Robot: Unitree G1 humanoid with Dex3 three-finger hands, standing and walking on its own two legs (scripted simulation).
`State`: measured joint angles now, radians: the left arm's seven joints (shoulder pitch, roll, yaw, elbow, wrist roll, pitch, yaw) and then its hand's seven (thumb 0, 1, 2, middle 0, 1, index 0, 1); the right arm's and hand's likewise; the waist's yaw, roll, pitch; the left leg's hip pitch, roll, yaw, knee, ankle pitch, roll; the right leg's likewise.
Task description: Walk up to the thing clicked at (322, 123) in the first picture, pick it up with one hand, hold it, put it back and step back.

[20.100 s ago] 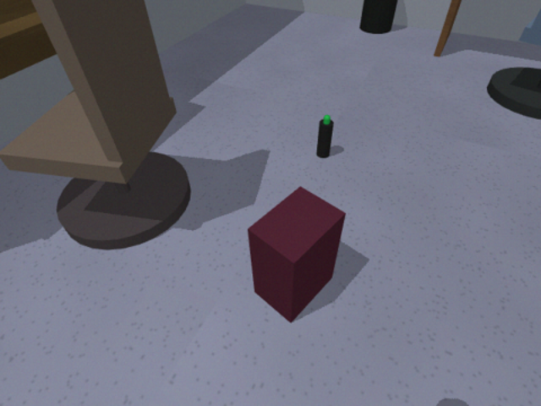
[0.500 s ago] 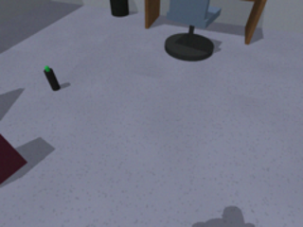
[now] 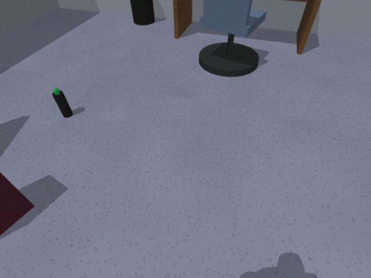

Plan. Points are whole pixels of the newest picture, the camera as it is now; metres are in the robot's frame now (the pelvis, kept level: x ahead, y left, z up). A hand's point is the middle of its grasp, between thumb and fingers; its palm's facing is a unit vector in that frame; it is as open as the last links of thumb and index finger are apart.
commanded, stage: stand
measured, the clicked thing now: (61, 102) +1.52 +1.06 -0.65
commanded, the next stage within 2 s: none
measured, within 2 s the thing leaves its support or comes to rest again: neither
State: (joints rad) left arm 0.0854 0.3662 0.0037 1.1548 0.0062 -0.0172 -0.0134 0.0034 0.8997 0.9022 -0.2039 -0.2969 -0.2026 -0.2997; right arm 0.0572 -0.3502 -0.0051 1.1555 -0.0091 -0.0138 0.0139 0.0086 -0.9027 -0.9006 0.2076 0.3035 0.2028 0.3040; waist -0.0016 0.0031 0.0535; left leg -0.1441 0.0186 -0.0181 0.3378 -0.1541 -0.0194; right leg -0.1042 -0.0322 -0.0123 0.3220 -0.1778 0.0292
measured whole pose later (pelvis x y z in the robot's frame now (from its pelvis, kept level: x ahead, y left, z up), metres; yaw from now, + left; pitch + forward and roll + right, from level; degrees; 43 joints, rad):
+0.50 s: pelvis +0.00 -0.01 +0.00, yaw +0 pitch -2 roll +0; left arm 0.09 0.36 0.01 1.14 0.01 -0.01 -0.01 0.00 0.90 0.90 -0.20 -0.30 -0.20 -0.30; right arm 0.08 -0.35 0.00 1.16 -0.01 -0.01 0.01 0.01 -0.90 -0.90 0.21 0.30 0.20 0.30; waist -0.01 0.00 0.05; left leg -0.13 0.02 -0.02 0.32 -0.15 -0.03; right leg -0.10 -0.03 -0.02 0.31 -0.18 0.02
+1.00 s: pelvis +0.01 -0.01 +0.00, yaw +0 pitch -2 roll +0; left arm 0.11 0.36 0.01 1.14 0.01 -0.01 -0.01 0.00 0.90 0.90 -0.20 -0.30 -0.20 -0.30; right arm 0.09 -0.35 0.01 1.15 -0.01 -0.01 0.01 0.01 -0.90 -0.90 0.21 0.30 0.20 0.30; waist 0.00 0.01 0.05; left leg -0.13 0.03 -0.02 0.32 -0.15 -0.03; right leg -0.09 -0.02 -0.02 0.32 -0.19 0.02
